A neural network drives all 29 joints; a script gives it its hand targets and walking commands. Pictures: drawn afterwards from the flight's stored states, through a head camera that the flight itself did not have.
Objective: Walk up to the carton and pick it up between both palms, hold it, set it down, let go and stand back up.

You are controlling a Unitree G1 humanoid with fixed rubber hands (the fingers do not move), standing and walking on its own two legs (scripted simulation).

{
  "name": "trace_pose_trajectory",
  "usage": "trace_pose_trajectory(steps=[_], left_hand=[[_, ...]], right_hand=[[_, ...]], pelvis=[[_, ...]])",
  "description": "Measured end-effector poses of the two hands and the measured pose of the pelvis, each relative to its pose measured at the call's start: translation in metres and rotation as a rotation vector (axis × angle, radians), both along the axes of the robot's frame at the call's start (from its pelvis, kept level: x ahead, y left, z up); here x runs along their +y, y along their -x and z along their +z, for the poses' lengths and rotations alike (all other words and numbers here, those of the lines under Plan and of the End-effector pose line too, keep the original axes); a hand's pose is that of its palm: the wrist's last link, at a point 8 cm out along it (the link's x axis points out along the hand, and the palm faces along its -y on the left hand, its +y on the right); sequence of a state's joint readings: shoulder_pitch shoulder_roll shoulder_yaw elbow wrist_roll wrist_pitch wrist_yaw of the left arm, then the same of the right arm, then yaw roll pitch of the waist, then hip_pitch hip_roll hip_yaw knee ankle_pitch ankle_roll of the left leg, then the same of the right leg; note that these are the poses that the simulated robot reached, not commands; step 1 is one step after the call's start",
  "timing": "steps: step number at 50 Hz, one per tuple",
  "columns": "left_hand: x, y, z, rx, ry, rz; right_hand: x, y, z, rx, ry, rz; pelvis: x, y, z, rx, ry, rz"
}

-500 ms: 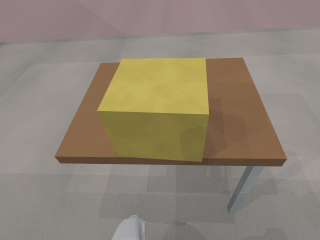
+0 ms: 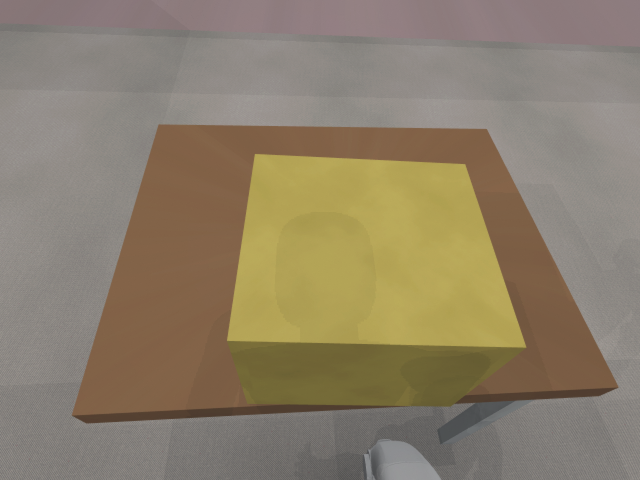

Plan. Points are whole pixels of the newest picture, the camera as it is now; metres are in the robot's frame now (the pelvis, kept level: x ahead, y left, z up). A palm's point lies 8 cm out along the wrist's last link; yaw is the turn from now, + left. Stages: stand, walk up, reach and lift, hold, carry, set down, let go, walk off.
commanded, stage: walk up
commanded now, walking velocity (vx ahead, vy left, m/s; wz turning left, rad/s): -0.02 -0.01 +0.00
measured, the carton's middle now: (355, 284) +0.36 -0.06 -0.01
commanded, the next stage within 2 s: none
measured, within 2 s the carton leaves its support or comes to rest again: neither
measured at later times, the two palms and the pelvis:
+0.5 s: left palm out of the picture +0.04 +0.17 -0.15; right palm out of the picture +0.00 -0.32 -0.18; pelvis -0.03 -0.07 -0.02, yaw +0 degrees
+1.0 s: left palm out of the picture -0.11 +0.15 -0.15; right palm out of the picture -0.15 -0.31 -0.15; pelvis -0.12 -0.08 -0.01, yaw +0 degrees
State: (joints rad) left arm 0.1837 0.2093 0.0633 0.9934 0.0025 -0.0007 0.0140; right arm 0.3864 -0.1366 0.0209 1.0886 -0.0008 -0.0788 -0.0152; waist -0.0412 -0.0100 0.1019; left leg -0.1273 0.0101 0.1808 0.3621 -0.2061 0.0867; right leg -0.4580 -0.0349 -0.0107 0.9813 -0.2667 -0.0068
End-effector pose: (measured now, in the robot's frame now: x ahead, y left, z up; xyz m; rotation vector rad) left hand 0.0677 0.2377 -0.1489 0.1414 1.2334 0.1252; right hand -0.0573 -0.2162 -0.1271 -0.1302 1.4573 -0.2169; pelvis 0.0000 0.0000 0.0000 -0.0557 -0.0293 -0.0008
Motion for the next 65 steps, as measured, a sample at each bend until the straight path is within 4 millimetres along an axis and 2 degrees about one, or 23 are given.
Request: trace_pose_trajectory(steps=[2, 4, 7, 11, 18, 21, 24, 27, 31, 35, 42, 45, 48, 51, 55, 58, 60, 62, 65], left_hand=[[-0.008, -0.016, -0.002, -0.021, 0.021, 0.0], [-0.017, -0.02, -0.005, -0.008, 0.035, -0.004], [-0.028, -0.013, -0.009, 0.046, 0.033, -0.017], [-0.028, 0.0, -0.008, 0.105, -0.019, -0.013], [-0.028, 0.016, 0.001, 0.127, -0.115, -0.003], [-0.04, 0.019, 0.001, 0.099, -0.135, -0.005], [-0.06, 0.027, 0.002, 0.057, -0.13, 0.003], [-0.079, 0.046, 0.007, 0.024, -0.113, 0.025], [-0.095, 0.081, 0.016, 0.037, -0.097, 0.044], [-0.104, 0.107, 0.017, 0.058, -0.082, 0.047], [-0.109, 0.134, -0.002, 0.03, -0.028, 0.049], [-0.106, 0.153, -0.008, 0.05, 0.001, 0.059], [-0.097, 0.168, -0.005, 0.061, 0.007, 0.085], [-0.084, 0.179, 0.002, 0.072, -0.02, 0.082], [-0.074, 0.192, 0.005, 0.114, -0.067, 0.054], [-0.077, 0.194, 0.011, 0.123, -0.085, 0.059], [-0.075, 0.199, 0.015, 0.111, -0.103, 0.091], [-0.073, 0.21, 0.018, 0.129, -0.114, 0.13], [-0.077, 0.231, 0.021, 0.189, -0.105, 0.159]], right_hand=[[0.01, -0.001, -0.003, 0.015, -0.022, 0.009], [0.018, -0.007, -0.009, 0.011, -0.043, 0.017], [0.021, -0.025, -0.019, -0.026, -0.061, 0.022], [0.01, -0.047, -0.032, -0.08, -0.056, 0.028], [-0.041, -0.059, -0.047, -0.118, -0.015, 0.03], [-0.069, -0.057, -0.051, -0.125, -0.003, 0.024], [-0.096, -0.054, -0.051, -0.124, 0.007, 0.024], [-0.116, -0.051, -0.04, -0.115, 0.019, 0.041], [-0.132, -0.052, -0.029, -0.137, 0.021, 0.052], [-0.129, -0.042, -0.029, -0.179, -0.011, 0.05], [-0.102, -0.001, -0.037, -0.142, -0.025, 0.069], [-0.092, 0.027, -0.028, -0.115, -0.018, 0.061], [-0.091, 0.065, -0.022, -0.055, -0.009, 0.032], [-0.088, 0.098, -0.026, 0.018, -0.014, 0.008], [-0.077, 0.121, -0.038, 0.052, -0.053, -0.015], [-0.071, 0.123, -0.045, 0.062, -0.099, -0.018], [-0.07, 0.117, -0.047, 0.072, -0.119, 0.013], [-0.072, 0.1, -0.043, 0.059, -0.123, 0.052], [-0.079, 0.06, -0.035, -0.014, -0.093, 0.09]], pelvis=[[0.001, -0.004, -0.002, 0.0, -0.009, 0.001], [0.001, -0.007, -0.004, 0.0, -0.025, -0.005], [0.0, -0.01, -0.008, 0.001, -0.045, -0.012], [-0.006, -0.009, -0.013, 0.008, -0.058, -0.002], [-0.03, 0.004, -0.02, 0.018, -0.061, -0.026], [-0.049, 0.014, -0.024, 0.023, -0.067, -0.032], [-0.067, 0.027, -0.025, 0.008, -0.058, -0.014], [-0.08, 0.041, -0.018, -0.001, -0.104, 0.003], [-0.088, 0.059, -0.008, 0.015, -0.129, -0.002], [-0.092, 0.072, -0.006, 0.028, -0.098, 0.016], [-0.09, 0.1, -0.016, 0.018, -0.045, 0.029], [-0.089, 0.111, -0.013, -0.003, -0.072, 0.014], [-0.083, 0.116, -0.008, 0.011, -0.067, 0.01], [-0.077, 0.119, -0.007, 0.016, -0.064, 0.008], [-0.076, 0.119, -0.012, 0.027, -0.095, -0.012], [-0.077, 0.117, -0.013, 0.03, -0.076, -0.007], [-0.077, 0.114, -0.013, 0.042, -0.08, 0.018], [-0.077, 0.111, -0.009, 0.042, -0.1, 0.023], [-0.072, 0.106, -0.003, 0.032, -0.113, 0.012]])
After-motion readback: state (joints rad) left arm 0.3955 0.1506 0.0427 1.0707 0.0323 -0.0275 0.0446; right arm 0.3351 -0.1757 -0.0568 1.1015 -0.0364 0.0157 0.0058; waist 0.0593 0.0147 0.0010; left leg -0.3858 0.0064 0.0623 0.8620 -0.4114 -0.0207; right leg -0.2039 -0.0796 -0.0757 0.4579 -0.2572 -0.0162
